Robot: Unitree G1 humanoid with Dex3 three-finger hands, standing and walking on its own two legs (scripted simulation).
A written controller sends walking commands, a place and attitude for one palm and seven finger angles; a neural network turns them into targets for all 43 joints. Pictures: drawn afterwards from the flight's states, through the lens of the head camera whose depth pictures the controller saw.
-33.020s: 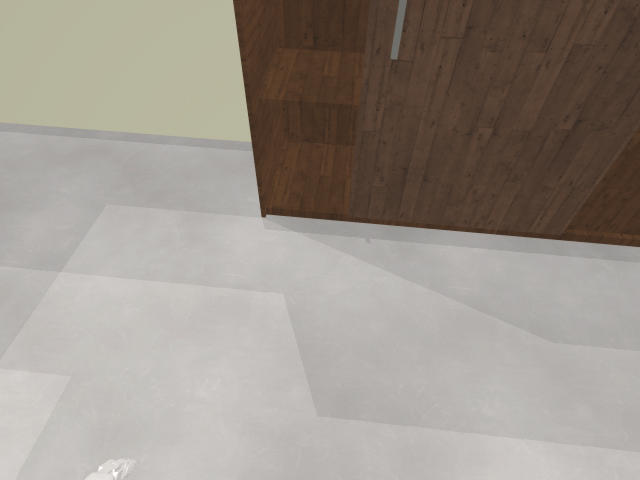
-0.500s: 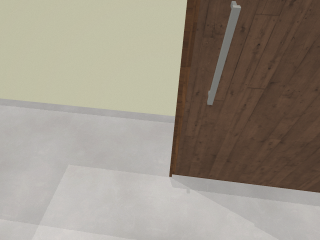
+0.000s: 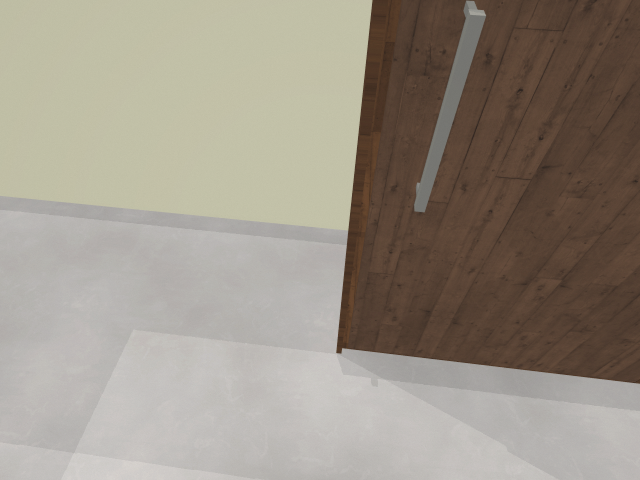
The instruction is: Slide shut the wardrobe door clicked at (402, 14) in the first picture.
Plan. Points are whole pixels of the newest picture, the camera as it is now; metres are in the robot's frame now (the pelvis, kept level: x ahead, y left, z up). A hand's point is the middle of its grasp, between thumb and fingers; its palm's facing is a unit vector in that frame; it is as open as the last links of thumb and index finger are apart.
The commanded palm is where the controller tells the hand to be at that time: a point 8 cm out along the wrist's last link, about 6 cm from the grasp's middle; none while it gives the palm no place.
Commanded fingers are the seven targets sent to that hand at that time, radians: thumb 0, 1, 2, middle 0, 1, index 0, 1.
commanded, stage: look to check the result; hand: right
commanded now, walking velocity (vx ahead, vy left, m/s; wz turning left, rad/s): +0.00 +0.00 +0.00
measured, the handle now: (440, 123) +0.59 -0.14 +0.15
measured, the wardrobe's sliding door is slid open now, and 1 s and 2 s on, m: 0.01 0.01 0.01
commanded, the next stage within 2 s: stand and wait in 0.20 s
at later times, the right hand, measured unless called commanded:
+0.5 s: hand out of the picture +0.03 -0.19 -0.18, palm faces +0.00 +0.98 -0.22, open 7.4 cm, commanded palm none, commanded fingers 0.00 -0.90 -0.90 0.20 0.30 0.20 0.30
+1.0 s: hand out of the picture +0.06 -0.22 -0.17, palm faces -0.01 +0.96 -0.28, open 7.4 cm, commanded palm none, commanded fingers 0.00 -0.90 -0.90 0.20 0.30 0.20 0.30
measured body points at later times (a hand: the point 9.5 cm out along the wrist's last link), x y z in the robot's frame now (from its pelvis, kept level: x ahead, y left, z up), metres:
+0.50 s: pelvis +0.01 +0.00 +0.00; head +0.03 +0.00 +0.45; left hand +0.03 +0.24 -0.16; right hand +0.03 -0.24 -0.16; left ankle -0.02 +0.12 -0.75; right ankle +0.00 -0.08 -0.75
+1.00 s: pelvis +0.01 +0.00 +0.00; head +0.03 +0.00 +0.45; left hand +0.07 +0.27 -0.15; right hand +0.06 -0.27 -0.15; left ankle -0.02 +0.12 -0.75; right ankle +0.00 -0.08 -0.75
